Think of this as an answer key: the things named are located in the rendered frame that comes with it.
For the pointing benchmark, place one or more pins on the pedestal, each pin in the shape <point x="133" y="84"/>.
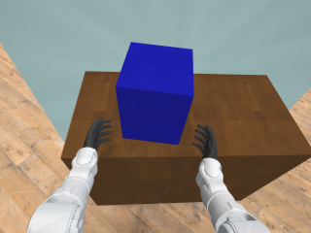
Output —
<point x="257" y="139"/>

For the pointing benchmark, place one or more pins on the robot left forearm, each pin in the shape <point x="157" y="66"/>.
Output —
<point x="76" y="187"/>

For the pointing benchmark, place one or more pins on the robot right hand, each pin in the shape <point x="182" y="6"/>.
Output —
<point x="209" y="148"/>

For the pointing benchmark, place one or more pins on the carton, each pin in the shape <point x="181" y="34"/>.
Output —
<point x="154" y="91"/>

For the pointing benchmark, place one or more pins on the robot left hand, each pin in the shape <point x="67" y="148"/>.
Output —
<point x="93" y="135"/>

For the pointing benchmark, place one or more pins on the robot right upper arm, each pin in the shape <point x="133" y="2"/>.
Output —
<point x="243" y="226"/>

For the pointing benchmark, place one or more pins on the robot left upper arm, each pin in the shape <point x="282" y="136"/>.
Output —
<point x="58" y="218"/>

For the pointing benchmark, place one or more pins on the robot right forearm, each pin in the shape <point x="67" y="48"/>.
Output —
<point x="218" y="201"/>

